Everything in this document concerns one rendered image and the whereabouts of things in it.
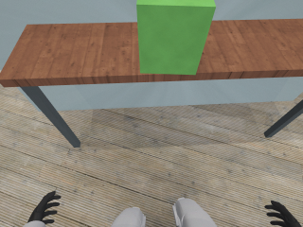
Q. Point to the robot right thigh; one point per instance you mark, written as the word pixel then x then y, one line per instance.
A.
pixel 188 213

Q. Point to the robot left thigh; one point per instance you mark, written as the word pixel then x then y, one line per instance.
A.
pixel 130 217

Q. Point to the carton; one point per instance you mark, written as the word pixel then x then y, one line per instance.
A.
pixel 172 35

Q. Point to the robot right hand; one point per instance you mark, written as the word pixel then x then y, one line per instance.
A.
pixel 289 219

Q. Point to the robot thigh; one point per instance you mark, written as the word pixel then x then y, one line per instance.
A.
pixel 188 213
pixel 130 217

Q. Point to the robot left hand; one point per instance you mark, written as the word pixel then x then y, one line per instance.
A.
pixel 39 212

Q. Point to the table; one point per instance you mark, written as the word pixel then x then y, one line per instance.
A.
pixel 105 53

